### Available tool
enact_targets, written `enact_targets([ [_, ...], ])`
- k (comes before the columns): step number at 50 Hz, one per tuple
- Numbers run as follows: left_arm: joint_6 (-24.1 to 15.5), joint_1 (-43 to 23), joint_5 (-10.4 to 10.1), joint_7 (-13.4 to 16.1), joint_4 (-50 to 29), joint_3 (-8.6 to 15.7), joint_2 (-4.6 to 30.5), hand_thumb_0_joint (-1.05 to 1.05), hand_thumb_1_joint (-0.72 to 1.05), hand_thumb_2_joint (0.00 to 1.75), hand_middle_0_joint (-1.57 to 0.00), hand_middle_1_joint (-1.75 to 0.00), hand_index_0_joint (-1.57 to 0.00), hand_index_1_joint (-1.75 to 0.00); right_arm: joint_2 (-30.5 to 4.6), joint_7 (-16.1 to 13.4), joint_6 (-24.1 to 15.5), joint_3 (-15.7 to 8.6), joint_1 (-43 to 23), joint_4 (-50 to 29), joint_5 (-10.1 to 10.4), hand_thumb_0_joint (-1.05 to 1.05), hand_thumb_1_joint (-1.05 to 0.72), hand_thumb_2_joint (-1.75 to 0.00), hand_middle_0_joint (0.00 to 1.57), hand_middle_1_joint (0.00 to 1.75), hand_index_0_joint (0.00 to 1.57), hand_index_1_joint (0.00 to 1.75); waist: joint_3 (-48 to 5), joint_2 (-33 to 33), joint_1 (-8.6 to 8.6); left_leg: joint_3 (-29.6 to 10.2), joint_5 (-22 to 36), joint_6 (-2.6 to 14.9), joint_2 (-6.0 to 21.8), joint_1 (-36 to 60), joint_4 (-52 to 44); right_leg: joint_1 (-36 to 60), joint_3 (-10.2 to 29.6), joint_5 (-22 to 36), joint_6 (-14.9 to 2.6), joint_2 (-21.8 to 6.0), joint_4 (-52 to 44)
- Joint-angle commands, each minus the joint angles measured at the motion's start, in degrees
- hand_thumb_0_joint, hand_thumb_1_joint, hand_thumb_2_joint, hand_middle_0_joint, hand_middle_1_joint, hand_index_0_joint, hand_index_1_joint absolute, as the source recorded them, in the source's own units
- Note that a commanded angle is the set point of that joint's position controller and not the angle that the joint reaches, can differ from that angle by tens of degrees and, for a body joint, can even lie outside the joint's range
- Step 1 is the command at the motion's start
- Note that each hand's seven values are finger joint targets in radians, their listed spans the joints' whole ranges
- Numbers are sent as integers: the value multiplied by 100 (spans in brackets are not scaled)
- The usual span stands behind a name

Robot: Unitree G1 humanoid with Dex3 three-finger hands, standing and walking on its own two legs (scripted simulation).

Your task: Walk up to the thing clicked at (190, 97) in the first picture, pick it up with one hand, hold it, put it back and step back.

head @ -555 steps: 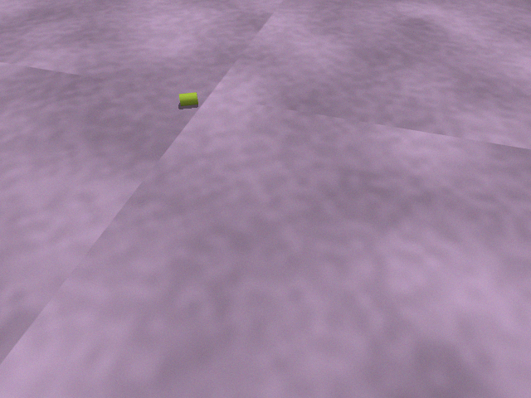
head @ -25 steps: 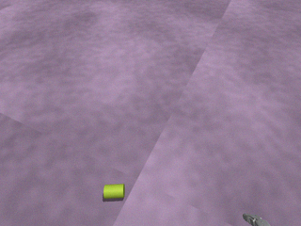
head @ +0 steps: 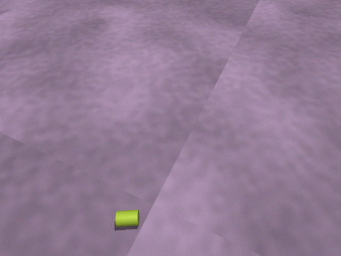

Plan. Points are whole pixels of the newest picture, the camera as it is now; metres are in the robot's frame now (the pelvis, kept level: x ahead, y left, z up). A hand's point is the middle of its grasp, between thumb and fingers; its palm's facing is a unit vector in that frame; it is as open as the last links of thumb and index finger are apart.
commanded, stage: walk up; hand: left
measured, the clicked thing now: (127, 218) +0.44 +0.26 -0.74
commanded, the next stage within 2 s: stand in 0.64 s
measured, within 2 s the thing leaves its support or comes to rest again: neither
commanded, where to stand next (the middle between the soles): +0.06 +0.02 m, yaw +0 degrees
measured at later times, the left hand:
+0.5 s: hand out of the picture +0.10 +0.25 -0.15, palm faces -0.02 -0.93 -0.36, open 7.3 cm
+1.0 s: hand out of the picture +0.08 +0.24 -0.16, palm faces -0.05 -0.94 -0.33, open 7.3 cm
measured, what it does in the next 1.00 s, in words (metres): stands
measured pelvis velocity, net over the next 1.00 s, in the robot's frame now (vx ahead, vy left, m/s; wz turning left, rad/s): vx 0.02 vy -0.01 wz -0.01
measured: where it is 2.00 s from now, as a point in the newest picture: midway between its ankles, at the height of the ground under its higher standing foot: outside the picture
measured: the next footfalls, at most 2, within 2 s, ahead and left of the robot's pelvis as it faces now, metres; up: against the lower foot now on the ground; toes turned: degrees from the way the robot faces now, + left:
none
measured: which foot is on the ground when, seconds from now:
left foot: down 0.00-1.00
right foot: down 0.00-1.00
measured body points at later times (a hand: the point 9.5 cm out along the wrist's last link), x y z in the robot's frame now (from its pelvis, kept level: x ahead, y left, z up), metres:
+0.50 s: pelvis +0.01 +0.00 +0.00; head +0.02 -0.01 +0.45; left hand +0.10 +0.30 -0.13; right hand +0.10 -0.31 -0.13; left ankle +0.04 +0.11 -0.75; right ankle +0.00 -0.14 -0.75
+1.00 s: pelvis +0.02 -0.01 +0.00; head +0.04 -0.01 +0.45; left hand +0.08 +0.29 -0.14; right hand +0.09 -0.31 -0.13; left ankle +0.04 +0.11 -0.75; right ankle +0.00 -0.14 -0.75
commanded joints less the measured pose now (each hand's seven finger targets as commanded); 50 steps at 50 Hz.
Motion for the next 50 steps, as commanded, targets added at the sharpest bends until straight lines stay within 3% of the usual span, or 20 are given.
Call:
enact_targets([
  [1,-177,-315,-8,87,-437,271,1298,0,90,90,-20,-30,-20,-30,-1255,-80,-172,-262,-324,-425,33,0,-90,-90,20,30,20,30,-499,-70,8,-768,-261,174,656,115,-439,-128,543,65,-357,-500,-434],
  [7,-176,-309,-33,97,-438,272,1299,0,90,90,-20,-30,-20,-30,-1213,-93,-182,-229,-290,-402,61,0,-90,-90,20,30,20,30,-595,-136,34,-683,484,154,653,319,-276,-82,526,510,-341,-540,-393],
  [13,-160,-374,-45,105,-460,266,1299,0,90,90,-20,-30,-20,-30,-1218,-105,-158,-223,-332,-405,58,0,-90,-90,20,30,20,30,-550,-122,41,-637,716,137,653,383,-225,-86,514,690,-332,-562,-401],
  [23,-133,-471,-37,102,-491,266,1314,0,90,90,-20,-30,-20,-30,-1245,-108,-159,-234,-400,-451,39,0,-90,-90,20,30,20,30,-647,-31,44,-634,669,150,686,363,-300,26,480,682,-347,-542,-286],
  [30,-121,-478,-18,91,-503,262,1314,0,90,90,-20,-30,-20,-30,-1282,-106,-167,-231,-438,-483,27,0,-90,-90,20,30,20,30,-606,20,46,-689,329,191,693,189,-417,101,456,484,-331,-499,-268],
  [31,-120,-463,-15,87,-509,265,1315,0,90,90,-20,-30,-20,-30,-1253,-105,-172,-221,-421,-483,33,0,-90,-90,20,30,20,30,-629,1,56,-682,332,194,705,206,-419,94,464,441,-334,-504,-271],
  [32,-108,-354,-50,53,-374,180,1123,0,90,90,-20,-30,-20,-30,-1121,-126,-237,-126,-401,-388,23,0,-90,-90,20,30,20,30,-726,-184,45,-719,72,145,780,415,-619,4,457,-39,-305,-515,-456],
  [36,-118,-377,-29,20,-367,162,1147,0,90,90,-20,-30,-20,-30,-1278,-148,-291,-146,-365,-293,5,0,-90,-90,20,30,20,30,-338,-15,12,-733,-361,113,758,221,-727,-134,518,-286,-293,-515,-592],
  [39,-143,-281,-28,23,-342,172,1217,0,90,90,-20,-30,-20,-30,-1236,-146,-306,-142,-319,-270,0,0,-90,-90,20,30,20,30,-274,-117,8,-683,-151,96,735,270,-696,-191,551,-260,-292,-539,-648],
  [40,-146,-248,-26,20,-329,165,1202,0,90,90,-20,-30,-20,-30,-1258,-145,-306,-139,-290,-262,5,0,-90,-90,20,30,20,30,-243,-37,-11,-668,-328,102,722,217,-692,-220,567,-317,-281,-534,-689],
  [44,-156,-240,-35,26,-341,179,1250,0,90,90,-20,-30,-20,-30,-1210,-162,-325,-128,-261,-233,19,0,-90,-90,20,30,20,30,-428,-91,-23,-615,94,92,724,379,-629,-95,563,10,-302,-547,-623],
  [50,-177,-179,-59,51,-354,165,1236,0,90,90,-20,-30,-20,-30,-1177,-193,-360,-95,-229,-201,30,0,-90,-90,20,30,20,30,-799,-69,-15,-510,1190,74,797,708,-400,221,539,1041,-297,-594,-468],
])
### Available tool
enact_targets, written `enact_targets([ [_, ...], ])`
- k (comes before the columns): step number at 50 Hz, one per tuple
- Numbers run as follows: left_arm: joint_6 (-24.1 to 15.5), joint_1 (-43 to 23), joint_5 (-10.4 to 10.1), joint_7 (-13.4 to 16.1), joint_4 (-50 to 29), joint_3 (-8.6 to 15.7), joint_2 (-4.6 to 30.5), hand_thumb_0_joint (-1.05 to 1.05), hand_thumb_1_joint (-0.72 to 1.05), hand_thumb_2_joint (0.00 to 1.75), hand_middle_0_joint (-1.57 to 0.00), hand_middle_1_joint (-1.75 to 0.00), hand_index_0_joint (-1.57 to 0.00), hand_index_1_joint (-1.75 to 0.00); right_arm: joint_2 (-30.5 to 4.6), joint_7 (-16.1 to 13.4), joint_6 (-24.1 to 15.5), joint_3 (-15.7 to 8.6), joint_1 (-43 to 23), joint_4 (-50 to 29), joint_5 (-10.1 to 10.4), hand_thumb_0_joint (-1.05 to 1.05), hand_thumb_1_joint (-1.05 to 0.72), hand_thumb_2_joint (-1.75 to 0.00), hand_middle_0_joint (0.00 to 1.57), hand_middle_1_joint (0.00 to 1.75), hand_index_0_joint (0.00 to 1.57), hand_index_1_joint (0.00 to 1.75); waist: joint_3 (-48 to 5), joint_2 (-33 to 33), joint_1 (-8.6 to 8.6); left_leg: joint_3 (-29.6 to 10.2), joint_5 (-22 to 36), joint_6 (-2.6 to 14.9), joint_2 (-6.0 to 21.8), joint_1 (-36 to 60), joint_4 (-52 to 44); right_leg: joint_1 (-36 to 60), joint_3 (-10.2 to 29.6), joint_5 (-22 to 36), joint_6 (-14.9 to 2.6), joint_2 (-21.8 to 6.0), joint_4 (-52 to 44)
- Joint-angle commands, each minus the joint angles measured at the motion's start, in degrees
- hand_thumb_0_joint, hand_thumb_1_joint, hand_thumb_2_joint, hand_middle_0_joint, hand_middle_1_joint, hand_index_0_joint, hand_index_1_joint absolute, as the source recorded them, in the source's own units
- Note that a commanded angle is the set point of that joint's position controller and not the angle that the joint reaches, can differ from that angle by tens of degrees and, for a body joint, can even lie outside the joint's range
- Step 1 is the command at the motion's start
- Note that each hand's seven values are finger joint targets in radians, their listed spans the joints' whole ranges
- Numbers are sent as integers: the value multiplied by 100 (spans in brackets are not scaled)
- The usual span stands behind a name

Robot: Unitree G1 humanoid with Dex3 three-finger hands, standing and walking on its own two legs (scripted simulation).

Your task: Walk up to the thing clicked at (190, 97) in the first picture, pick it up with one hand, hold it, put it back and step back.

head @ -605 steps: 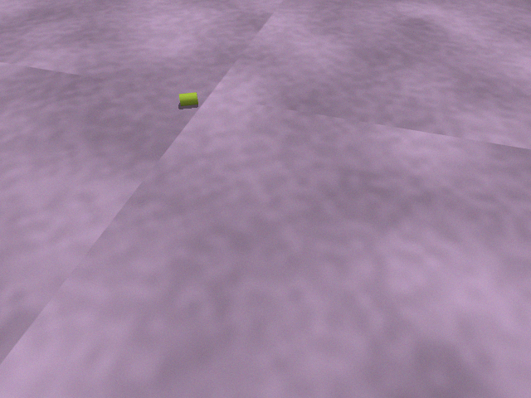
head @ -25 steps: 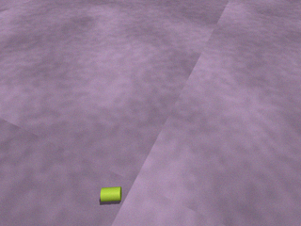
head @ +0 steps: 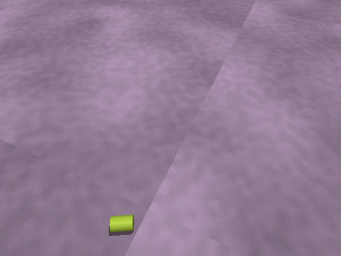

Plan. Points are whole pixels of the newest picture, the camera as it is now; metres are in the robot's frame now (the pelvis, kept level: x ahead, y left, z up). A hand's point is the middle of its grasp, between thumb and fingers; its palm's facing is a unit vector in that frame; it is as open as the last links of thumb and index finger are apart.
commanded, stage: stand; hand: left
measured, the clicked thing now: (122, 223) +0.42 +0.27 -0.74
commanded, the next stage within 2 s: rise first in 1.84 s
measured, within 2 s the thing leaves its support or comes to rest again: neither
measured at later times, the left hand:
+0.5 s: hand out of the picture +0.09 +0.25 -0.15, palm faces -0.04 -0.94 -0.35, open 7.3 cm
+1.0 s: hand out of the picture +0.08 +0.24 -0.16, palm faces -0.05 -0.94 -0.35, open 7.3 cm
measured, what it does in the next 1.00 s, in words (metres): stands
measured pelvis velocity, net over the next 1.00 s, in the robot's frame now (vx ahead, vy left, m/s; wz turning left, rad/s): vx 0.01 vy -0.01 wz -0.01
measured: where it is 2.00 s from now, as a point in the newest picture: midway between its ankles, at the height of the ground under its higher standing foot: outside the picture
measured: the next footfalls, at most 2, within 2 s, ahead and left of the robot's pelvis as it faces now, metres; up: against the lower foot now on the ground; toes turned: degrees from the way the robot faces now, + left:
none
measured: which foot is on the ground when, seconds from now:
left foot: down 0.00-1.00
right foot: down 0.00-1.00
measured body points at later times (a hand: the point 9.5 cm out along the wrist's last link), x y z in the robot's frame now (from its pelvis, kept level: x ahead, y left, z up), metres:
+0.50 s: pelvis +0.01 -0.01 +0.00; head +0.02 -0.01 +0.45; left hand +0.09 +0.29 -0.13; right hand +0.08 -0.31 -0.13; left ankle +0.02 +0.12 -0.75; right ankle -0.03 -0.13 -0.75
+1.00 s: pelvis +0.01 -0.01 +0.00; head +0.02 -0.01 +0.45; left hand +0.08 +0.29 -0.13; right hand +0.08 -0.31 -0.13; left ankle +0.02 +0.12 -0.75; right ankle -0.03 -0.13 -0.75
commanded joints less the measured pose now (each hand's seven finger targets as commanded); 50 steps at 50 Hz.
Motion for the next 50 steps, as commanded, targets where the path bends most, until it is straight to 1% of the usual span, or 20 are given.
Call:
enact_targets([
  [1,-171,-190,-30,95,-406,250,1253,0,90,90,-20,-30,-20,-30,-1252,-108,-171,-240,-265,-364,33,0,-90,-90,20,30,20,30,-745,125,17,-535,1461,151,763,487,-91,72,501,1363,-222,-631,-251],
  [3,-163,-203,-38,112,-391,254,1254,0,90,90,-20,-30,-20,-30,-1239,-121,-161,-233,-271,-352,41,0,-90,-90,20,30,20,30,-763,50,25,-504,1666,151,769,506,-26,161,473,1651,-210,-644,-199],
  [7,-137,-206,-35,120,-386,254,1253,0,90,90,-20,-30,-20,-30,-1252,-142,-145,-208,-252,-344,42,0,-90,-90,20,30,20,30,-650,79,23,-477,1664,140,774,440,-58,165,446,1643,-201,-631,-220],
  [10,-109,-226,-25,110,-360,262,1271,0,90,90,-20,-30,-20,-30,-1231,-148,-133,-176,-278,-336,35,0,-90,-90,20,30,20,30,-408,50,23,-490,1211,122,754,331,-206,16,476,1134,-197,-601,-311],
  [12,-101,-233,-27,110,-352,262,1247,0,90,90,-20,-30,-20,-30,-1253,-145,-133,-179,-313,-336,35,0,-90,-90,20,30,20,30,-297,56,42,-519,1182,99,749,286,-248,-41,465,1027,-196,-590,-344],
  [15,-104,-264,-35,106,-362,268,1261,0,90,90,-20,-30,-20,-30,-1247,-139,-138,-186,-310,-347,35,0,-90,-90,20,30,20,30,-325,1,41,-520,1197,95,757,322,-261,0,463,1011,-212,-587,-360],
  [19,-122,-308,-25,103,-392,276,1272,0,90,90,-20,-30,-20,-30,-1246,-132,-138,-192,-335,-376,27,0,-90,-90,20,30,20,30,-379,-41,20,-482,1019,100,741,377,-257,-38,505,956,-218,-602,-419],
  [20,-129,-295,-25,102,-400,267,1263,0,90,90,-20,-30,-20,-30,-1246,-123,-142,-186,-366,-384,29,0,-90,-90,20,30,20,30,-399,-30,31,-491,1108,104,755,418,-237,-7,484,1057,-219,-602,-419],
  [23,-128,-342,-19,101,-432,279,1277,0,90,90,-20,-30,-20,-30,-1254,-125,-141,-182,-346,-383,24,0,-90,-90,20,30,20,30,-432,41,24,-464,889,102,736,390,-263,-39,522,913,-217,-607,-454],
  [27,-135,-344,-27,111,-412,274,1295,0,90,90,-20,-30,-20,-30,-1230,-123,-138,-181,-337,-379,38,0,-90,-90,20,30,20,30,-494,-54,17,-483,1124,118,763,439,-236,60,501,1151,-228,-610,-407],
  [31,-121,-336,-26,102,-400,269,1290,0,90,90,-20,-30,-20,-30,-1259,-128,-131,-178,-325,-365,33,0,-90,-90,20,30,20,30,-460,66,23,-468,999,103,747,399,-266,23,500,995,-233,-600,-414],
  [34,-124,-283,-35,104,-382,275,1315,0,90,90,-20,-30,-20,-30,-1233,-132,-146,-165,-324,-354,32,0,-90,-90,20,30,20,30,-537,21,53,-459,1215,109,767,511,-214,65,511,1204,-243,-611,-367],
  [35,-128,-318,-27,102,-399,270,1293,0,90,90,-20,-30,-20,-30,-1262,-138,-146,-165,-264,-350,33,0,-90,-90,20,30,20,30,-585,51,26,-435,1203,113,763,489,-203,96,534,1232,-241,-629,-382],
  [38,-111,-299,-27,109,-377,270,1294,0,90,90,-20,-30,-20,-30,-1244,-146,-138,-154,-325,-360,32,0,-90,-90,20,30,20,30,-465,27,53,-452,1238,107,763,489,-232,-3,490,1192,-234,-590,-345],
  [39,-111,-304,-41,112,-367,269,1304,0,90,90,-20,-30,-20,-30,-1220,-145,-140,-145,-267,-349,36,0,-90,-90,20,30,20,30,-412,4,31,-454,1190,94,764,445,-255,-13,522,1144,-244,-605,-369],
  [41,-111,-253,-38,106,-362,256,1277,0,90,90,-20,-30,-20,-30,-1280,-143,-138,-160,-314,-336,40,0,-90,-90,20,30,20,30,-408,63,68,-460,1093,105,774,471,-241,-34,519,1036,-231,-593,-406],
  [46,-117,-275,-25,113,-383,251,1317,0,90,90,-20,-30,-20,-30,-1250,-135,-128,-162,-286,-343,35,0,-90,-90,20,30,20,30,-439,7,25,-444,1065,101,771,513,-227,-58,532,1073,-245,-595,-407],
  [47,-117,-234,-24,109,-377,241,1260,0,90,90,-20,-30,-20,-30,-1281,-136,-126,-161,-318,-350,32,0,-90,-90,20,30,20,30,-414,93,48,-428,983,114,758,472,-219,-93,538,1029,-225,-592,-453],
  [48,-120,-253,-22,117,-378,252,1332,0,90,90,-20,-30,-20,-30,-1229,-131,-123,-153,-278,-345,34,0,-90,-90,20,30,20,30,-420,-2,28,-444,998,111,769,471,-238,-34,540,1067,-241,-599,-438],
  [50,-118,-254,-26,113,-386,249,1311,0,90,90,-20,-30,-20,-30,-1244,-131,-125,-152,-275,-343,33,0,-90,-90,20,30,20,30,-393,45,28,-428,858,111,753,445,-275,-85,557,954,-230,-592,-472],
])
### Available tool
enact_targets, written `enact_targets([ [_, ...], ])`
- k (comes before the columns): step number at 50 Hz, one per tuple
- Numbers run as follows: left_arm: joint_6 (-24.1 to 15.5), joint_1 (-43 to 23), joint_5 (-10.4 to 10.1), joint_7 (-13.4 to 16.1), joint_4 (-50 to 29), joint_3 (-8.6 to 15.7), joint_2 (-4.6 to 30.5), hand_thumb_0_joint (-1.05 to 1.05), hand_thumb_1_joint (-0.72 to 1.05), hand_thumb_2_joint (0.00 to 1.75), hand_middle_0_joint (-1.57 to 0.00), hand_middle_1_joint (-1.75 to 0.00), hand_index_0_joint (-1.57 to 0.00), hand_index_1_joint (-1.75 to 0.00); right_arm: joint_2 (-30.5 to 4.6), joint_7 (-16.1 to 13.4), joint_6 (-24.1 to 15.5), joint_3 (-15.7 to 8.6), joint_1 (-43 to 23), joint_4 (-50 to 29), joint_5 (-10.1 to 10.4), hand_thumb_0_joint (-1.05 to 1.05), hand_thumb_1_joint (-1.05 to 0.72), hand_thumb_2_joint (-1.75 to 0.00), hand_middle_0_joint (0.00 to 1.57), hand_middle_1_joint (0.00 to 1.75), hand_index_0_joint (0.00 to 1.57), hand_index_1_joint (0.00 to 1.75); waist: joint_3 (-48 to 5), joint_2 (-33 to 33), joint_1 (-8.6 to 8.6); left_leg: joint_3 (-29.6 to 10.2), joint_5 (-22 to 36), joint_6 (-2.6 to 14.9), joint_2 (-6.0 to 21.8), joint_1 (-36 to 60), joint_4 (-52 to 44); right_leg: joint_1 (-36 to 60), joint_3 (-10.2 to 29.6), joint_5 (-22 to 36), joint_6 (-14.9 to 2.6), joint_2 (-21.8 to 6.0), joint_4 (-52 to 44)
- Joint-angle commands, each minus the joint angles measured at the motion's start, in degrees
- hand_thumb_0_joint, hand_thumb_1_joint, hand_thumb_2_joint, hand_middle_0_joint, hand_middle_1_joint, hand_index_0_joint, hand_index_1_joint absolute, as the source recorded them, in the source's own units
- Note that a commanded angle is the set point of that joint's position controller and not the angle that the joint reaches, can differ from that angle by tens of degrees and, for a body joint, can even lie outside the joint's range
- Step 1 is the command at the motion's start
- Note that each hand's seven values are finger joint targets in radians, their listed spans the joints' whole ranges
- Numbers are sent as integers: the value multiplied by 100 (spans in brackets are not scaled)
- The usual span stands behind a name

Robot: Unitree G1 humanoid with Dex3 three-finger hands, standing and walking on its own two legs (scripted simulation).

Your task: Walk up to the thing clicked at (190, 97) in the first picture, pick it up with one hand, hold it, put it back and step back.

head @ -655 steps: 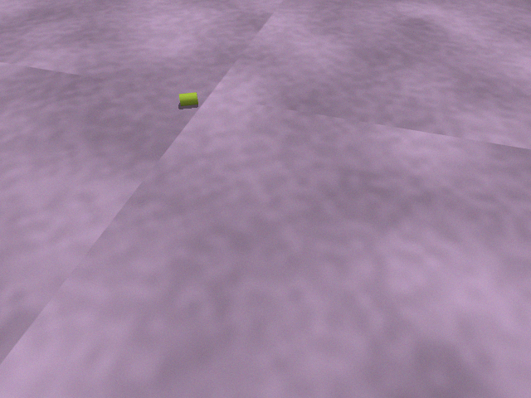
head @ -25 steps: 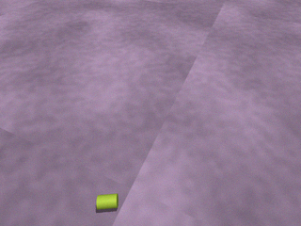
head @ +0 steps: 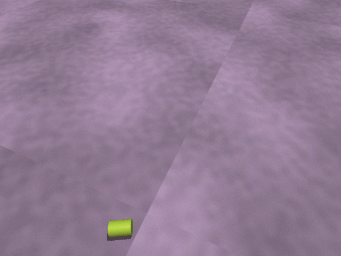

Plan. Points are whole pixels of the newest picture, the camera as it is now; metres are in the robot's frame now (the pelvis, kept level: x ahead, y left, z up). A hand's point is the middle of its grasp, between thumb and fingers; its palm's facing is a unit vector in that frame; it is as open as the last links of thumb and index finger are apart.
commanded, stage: stand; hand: left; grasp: from above
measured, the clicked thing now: (120, 227) +0.40 +0.28 -0.74
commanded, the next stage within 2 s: rise first in 0.84 s
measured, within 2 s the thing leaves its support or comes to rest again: neither
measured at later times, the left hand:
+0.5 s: hand out of the picture +0.07 +0.26 -0.16, palm faces -0.04 -0.94 -0.35, open 7.3 cm
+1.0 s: hand out of the picture +0.07 +0.26 -0.16, palm faces -0.01 -0.94 -0.34, open 7.4 cm
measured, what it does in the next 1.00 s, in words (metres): stands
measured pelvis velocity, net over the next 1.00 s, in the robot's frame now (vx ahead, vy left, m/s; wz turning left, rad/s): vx -0.01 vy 0.01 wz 0.00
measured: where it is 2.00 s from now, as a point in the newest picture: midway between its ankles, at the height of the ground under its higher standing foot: outside the picture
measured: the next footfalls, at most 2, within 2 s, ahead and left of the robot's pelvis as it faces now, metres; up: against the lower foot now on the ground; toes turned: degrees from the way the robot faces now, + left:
none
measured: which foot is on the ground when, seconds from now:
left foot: down 0.00-1.00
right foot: down 0.00-1.00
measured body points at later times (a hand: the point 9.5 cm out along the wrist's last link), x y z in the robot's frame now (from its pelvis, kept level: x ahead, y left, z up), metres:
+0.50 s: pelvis +0.00 +0.00 +0.00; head +0.01 +0.00 +0.45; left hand +0.07 +0.30 -0.13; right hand +0.07 -0.30 -0.13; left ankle +0.00 +0.13 -0.75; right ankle -0.03 -0.12 -0.75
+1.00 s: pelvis -0.01 +0.01 +0.00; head +0.01 +0.01 +0.45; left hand +0.07 +0.31 -0.13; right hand +0.06 -0.29 -0.13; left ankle +0.00 +0.13 -0.75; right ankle -0.03 -0.12 -0.75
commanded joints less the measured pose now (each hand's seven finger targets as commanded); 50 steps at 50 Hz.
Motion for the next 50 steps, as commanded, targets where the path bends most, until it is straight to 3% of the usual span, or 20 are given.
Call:
enact_targets([
  [1,-136,-162,-12,78,-335,267,1298,0,90,90,-20,-30,-20,-30,-1183,-72,-131,-246,-164,-310,10,0,-90,-90,20,30,20,30,-348,-44,5,-476,993,186,648,236,-206,-252,506,1007,-170,-695,-328],
  [9,-144,-159,-4,83,-350,264,1297,0,90,90,-20,-30,-20,-30,-1191,-77,-139,-266,-159,-332,14,0,-90,-90,20,30,20,30,-570,-34,18,-438,1348,215,685,356,-115,-92,505,1380,-168,-728,-230],
  [14,-136,-143,-6,87,-329,248,1280,0,90,90,-20,-30,-20,-30,-1194,-74,-133,-259,-180,-322,17,0,-90,-90,20,30,20,30,-301,-53,18,-478,1054,199,661,209,-229,-243,482,1022,-149,-686,-333],
  [32,-134,-128,-1,89,-353,246,1285,0,90,90,-20,-30,-20,-30,-1194,-80,-132,-278,-140,-323,11,0,-90,-90,20,30,20,30,-364,-32,13,-459,1201,213,668,264,-216,-221,472,1120,-154,-684,-270],
  [38,-131,-73,-6,72,-336,237,1245,0,90,90,-20,-30,-20,-30,-1221,-76,-149,-273,-172,-308,17,0,-90,-90,20,30,20,30,-324,46,47,-469,1011,228,669,283,-250,-288,524,951,-150,-693,-305],
  [44,-121,-66,11,70,-326,250,1245,0,90,90,-20,-30,-20,-30,-1235,-61,-122,-307,-145,-292,-2,0,-90,-90,20,30,20,30,-201,-41,22,-490,447,235,631,154,-354,-422,517,456,-152,-663,-393],
  [46,-127,-123,5,69,-345,253,1269,0,90,90,-20,-30,-20,-30,-1215,-58,-135,-307,-178,-310,-1,0,-90,-90,20,30,20,30,-282,-20,17,-489,708,221,645,211,-305,-360,528,607,-173,-672,-342],
  [47,-133,-94,-1,65,-358,244,1254,0,87,85,-20,-38,-21,-38,-1202,-57,-152,-302,-149,-302,-3,0,-92,-90,20,30,20,30,-392,11,30,-480,811,221,664,278,-269,-304,538,698,-178,-693,-314],
  [48,-689,-2105,-296,155,-2368,195,205,0,79,89,-27,-46,-25,-46,-290,-170,-446,-39,-74,-1972,409,0,-99,-92,20,30,20,30,-58,338,-635,283,-166,152,-118,-521,177,-1609,41,370,-117,46,143],
  [49,-654,-2742,-289,180,-2136,326,551,0,71,90,-23,-54,-21,-54,-464,-228,-451,-68,221,-1635,421,0,-95,-91,20,30,20,30,-292,239,-429,243,-251,149,-133,-458,261,-1347,-41,238,-121,46,188],
  [50,-425,-1786,-161,227,-1173,711,1125,0,63,91,-22,-62,-20,-62,-642,-269,-395,-141,387,-1578,408,0,-93,-91,20,30,20,30,-169,-148,-365,216,-357,189,-142,-673,370,-1380,-115,24,-130,87,200],
])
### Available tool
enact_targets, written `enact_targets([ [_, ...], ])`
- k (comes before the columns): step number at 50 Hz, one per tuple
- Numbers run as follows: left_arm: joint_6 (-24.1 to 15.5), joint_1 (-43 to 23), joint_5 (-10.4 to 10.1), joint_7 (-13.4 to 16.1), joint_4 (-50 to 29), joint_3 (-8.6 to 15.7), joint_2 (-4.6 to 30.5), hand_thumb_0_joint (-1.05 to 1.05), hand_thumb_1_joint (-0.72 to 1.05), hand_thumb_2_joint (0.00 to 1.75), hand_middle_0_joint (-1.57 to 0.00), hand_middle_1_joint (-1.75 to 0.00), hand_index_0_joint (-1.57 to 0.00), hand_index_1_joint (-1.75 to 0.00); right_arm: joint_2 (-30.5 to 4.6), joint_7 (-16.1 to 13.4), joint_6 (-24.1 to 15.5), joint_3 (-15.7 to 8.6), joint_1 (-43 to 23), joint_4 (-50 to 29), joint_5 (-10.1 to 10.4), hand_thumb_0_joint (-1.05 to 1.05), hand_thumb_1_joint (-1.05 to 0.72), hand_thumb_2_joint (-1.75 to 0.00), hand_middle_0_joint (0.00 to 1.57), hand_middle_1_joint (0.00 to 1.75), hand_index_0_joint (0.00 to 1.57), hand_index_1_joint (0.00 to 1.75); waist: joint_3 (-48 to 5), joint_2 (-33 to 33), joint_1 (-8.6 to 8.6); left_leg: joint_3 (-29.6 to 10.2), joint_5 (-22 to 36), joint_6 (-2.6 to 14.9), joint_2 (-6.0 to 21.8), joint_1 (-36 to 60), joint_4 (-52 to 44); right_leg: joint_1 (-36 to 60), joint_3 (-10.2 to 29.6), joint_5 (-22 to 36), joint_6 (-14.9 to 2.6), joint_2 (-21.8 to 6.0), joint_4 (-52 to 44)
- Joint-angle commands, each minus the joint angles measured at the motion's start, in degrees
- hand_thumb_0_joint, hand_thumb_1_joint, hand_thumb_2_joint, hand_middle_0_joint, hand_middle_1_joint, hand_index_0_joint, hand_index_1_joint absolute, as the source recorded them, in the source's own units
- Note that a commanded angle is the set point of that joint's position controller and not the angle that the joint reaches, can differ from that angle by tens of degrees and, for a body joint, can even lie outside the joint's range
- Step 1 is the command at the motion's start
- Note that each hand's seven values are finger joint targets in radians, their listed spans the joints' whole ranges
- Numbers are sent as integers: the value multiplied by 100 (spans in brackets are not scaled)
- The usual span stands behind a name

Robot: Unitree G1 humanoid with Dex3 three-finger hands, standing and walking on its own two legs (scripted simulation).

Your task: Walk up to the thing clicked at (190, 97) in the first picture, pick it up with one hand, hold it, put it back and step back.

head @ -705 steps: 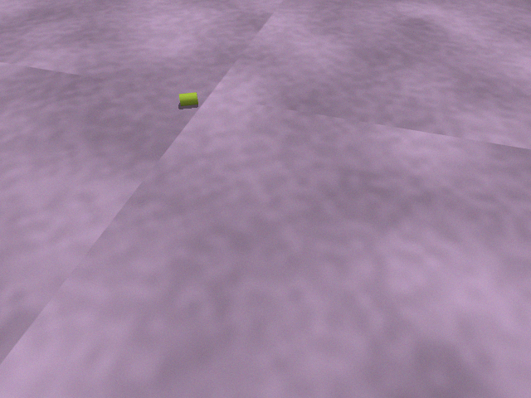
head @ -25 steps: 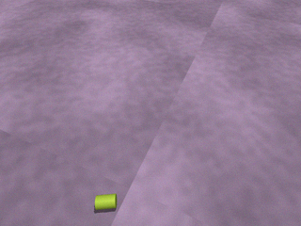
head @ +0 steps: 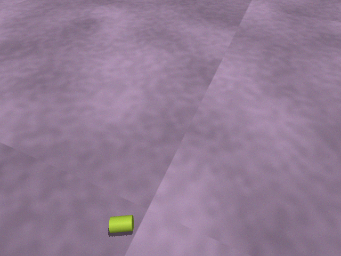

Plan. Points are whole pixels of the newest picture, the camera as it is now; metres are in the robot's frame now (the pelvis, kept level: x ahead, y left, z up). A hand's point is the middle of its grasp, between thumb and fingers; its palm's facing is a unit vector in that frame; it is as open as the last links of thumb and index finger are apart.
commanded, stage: rise first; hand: left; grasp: from above
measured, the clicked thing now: (121, 223) +0.41 +0.28 -0.74
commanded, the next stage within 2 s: none
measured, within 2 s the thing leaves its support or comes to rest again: neither
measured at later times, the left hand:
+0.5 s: hand out of the picture +0.14 +0.26 -0.21, palm faces -0.10 -0.90 -0.43, open 13.5 cm
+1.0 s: hand out of the picture +0.13 +0.27 -0.26, palm faces -0.23 -0.82 -0.52, open 14.2 cm
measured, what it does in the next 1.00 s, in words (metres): lowers itself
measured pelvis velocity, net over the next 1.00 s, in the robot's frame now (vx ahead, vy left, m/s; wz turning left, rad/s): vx -0.01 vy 0.01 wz -0.01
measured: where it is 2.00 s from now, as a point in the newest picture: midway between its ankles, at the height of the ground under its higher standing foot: outside the picture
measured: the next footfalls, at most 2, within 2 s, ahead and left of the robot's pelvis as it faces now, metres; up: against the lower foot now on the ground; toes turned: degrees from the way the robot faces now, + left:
none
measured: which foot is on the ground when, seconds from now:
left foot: down 0.00-1.00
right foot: down 0.00-1.00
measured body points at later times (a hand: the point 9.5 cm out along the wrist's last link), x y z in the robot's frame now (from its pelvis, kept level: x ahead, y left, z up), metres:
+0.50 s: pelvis +0.00 +0.01 -0.06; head +0.08 +0.01 +0.38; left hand +0.15 +0.31 -0.18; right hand +0.13 -0.26 -0.17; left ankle +0.01 +0.13 -0.75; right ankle -0.02 -0.13 -0.75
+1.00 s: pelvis -0.01 +0.01 -0.13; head +0.11 +0.02 +0.30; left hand +0.14 +0.31 -0.23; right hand +0.17 -0.24 -0.22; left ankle +0.01 +0.13 -0.75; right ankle -0.02 -0.13 -0.75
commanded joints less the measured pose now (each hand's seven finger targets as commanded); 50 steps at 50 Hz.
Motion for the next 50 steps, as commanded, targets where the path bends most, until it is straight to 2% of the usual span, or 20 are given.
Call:
enact_targets([
  [1,-289,-1281,1,79,-338,734,1135,0,55,90,-22,-65,-20,-67,-644,-170,-288,-193,171,-1226,233,0,-93,-91,20,30,20,30,-80,-156,-148,224,-313,125,-71,-586,330,-1070,-162,-4,-186,157,115],
  [2,-281,-1600,135,11,-516,686,1181,0,47,90,-19,-73,-19,-73,-617,-200,-286,-279,222,-1353,179,0,-94,-91,20,30,20,30,-491,-257,-184,229,-130,158,-93,-613,560,-1187,-118,159,-174,132,307],
  [3,-352,-1991,216,-19,-800,919,1535,0,39,91,-18,-79,-18,-79,-640,-247,-320,-354,342,-1430,153,0,-94,-91,20,30,20,30,-1021,-188,-135,201,91,155,-90,-522,763,-1126,-86,438,-150,128,534],
  [4,-302,-1604,405,-96,-571,1032,1598,0,31,89,-17,-87,-19,-84,-624,-252,-352,-416,365,-1568,110,0,-94,-91,20,30,20,30,-1298,-32,-105,179,358,135,-109,-619,964,-1146,-95,716,-160,109,778],
  [5,-213,-1177,581,-178,-85,966,1336,0,23,88,-16,-92,-19,-89,-606,-224,-347,-473,557,-1580,56,0,-97,-91,20,30,20,30,-1327,-264,-151,150,430,154,-127,-895,1273,-1370,-85,827,-144,121,1027],
  [7,-98,-606,888,-248,-90,1204,1367,0,7,90,-14,-96,-17,-93,-547,-149,-342,-579,605,-1818,-5,0,-94,-91,20,30,20,30,-1696,69,212,155,562,97,-190,-1114,1524,-1377,-90,778,-210,139,1329],
  [8,-60,-682,920,-211,-582,1258,1392,0,-1,88,-14,-97,-17,-94,-518,-141,-341,-604,568,-2045,-1,0,-92,-90,20,30,20,30,-2017,286,277,166,599,76,-201,-1010,1542,-1349,-71,762,-222,141,1401],
  [11,335,-405,979,-93,-828,1006,914,0,-25,90,-12,-102,-14,-100,-423,-99,-341,-541,389,-2418,44,0,-91,-90,20,30,20,30,-1506,338,219,90,314,21,-157,-1355,1523,-1780,-163,331,-242,197,1433],
  [12,437,-742,1020,-65,-1139,1011,1008,0,-33,92,-13,-99,-14,-98,-462,-82,-347,-567,313,-2575,69,0,-91,-90,20,30,20,30,-1502,285,146,76,175,28,-105,-1422,1600,-1903,-181,181,-228,207,1519],
  [16,777,-521,1095,4,-1613,1024,950,0,-55,96,-11,-104,-11,-104,-380,-69,-430,-561,324,-2849,77,0,-92,-91,20,30,20,30,-1380,33,40,29,-159,58,-43,-1902,2002,-2402,-215,-173,-205,237,1916],
  [19,747,-755,1189,34,-2182,1107,1041,0,-57,97,-9,-105,-9,-105,-359,-81,-566,-604,414,-2965,40,0,-91,-90,20,30,20,30,-1623,110,-32,0,-233,63,-17,-2155,2462,-2848,-199,-232,-188,241,2371],
  [21,701,-494,1236,21,-2474,1136,963,0,-57,98,-9,-105,-9,-105,-314,-75,-645,-604,474,-3051,9,0,-91,-90,20,30,20,30,-1785,143,-65,-28,-151,73,14,-2257,2704,-3024,-189,-164,-184,239,2679],
  [23,647,-386,1308,39,-2987,1260,1135,0,-59,100,-9,-104,-8,-105,-286,-108,-719,-620,474,-3123,-4,0,-91,-90,20,30,20,30,-2121,400,-25,-22,91,73,36,-2223,2969,-3250,-150,-6,-186,210,2914],
  [27,762,240,1461,1,-3453,1228,1092,0,-59,101,-7,-105,-6,-106,-282,-115,-789,-634,490,-3220,-31,0,-90,-90,20,30,20,30,-2368,512,-33,-89,493,83,87,-2274,3272,-3397,-168,198,-175,210,3226],
  [31,951,498,1532,5,-3754,1108,910,0,-58,99,-8,-105,-7,-106,-257,-112,-823,-628,425,-3334,-49,0,-90,-90,20,30,20,30,-2317,386,-123,-108,349,113,80,-2612,3530,-3653,-160,160,-162,230,3369],
  [32,971,499,1554,31,-3879,1209,1010,0,-58,98,-8,-105,-7,-106,-261,-115,-839,-628,397,-3362,-53,0,-91,-90,20,30,20,30,-2362,444,-100,-112,313,121,85,-2690,3612,-3743,-160,133,-169,229,3434],
  [42,989,1027,1769,71,-4361,1204,996,0,-59,96,-10,-105,-10,-105,-155,-29,-970,-588,225,-3635,-70,0,-95,-91,20,30,20,30,-2707,289,-79,-103,171,191,29,-3477,4448,-4283,-170,146,-137,258,4115],
  [44,976,1158,1807,89,-4536,1268,1077,0,-59,95,-11,-105,-11,-105,-186,4,-984,-595,172,-3641,-73,0,-95,-91,20,30,20,30,-2771,384,24,-95,148,173,17,-3652,4573,-4410,-176,82,-154,250,4285],
  [47,977,1335,1890,98,-4724,1254,1067,0,-60,96,-12,-104,-11,-104,-197,36,-1000,-616,107,-3681,-51,0,-95,-91,20,30,20,30,-2883,412,46,-136,19,168,21,-3794,4700,-4647,-206,-91,-174,279,4481],
  [50,978,1154,1978,101,-4860,1203,1124,0,-61,96,-11,-106,-11,-106,-223,57,-1007,-621,39,-3674,-37,0,-97,-92,20,30,20,30,-2893,507,-26,-213,-101,152,49,-3927,4822,-4986,-230,-277,-190,293,4679],
])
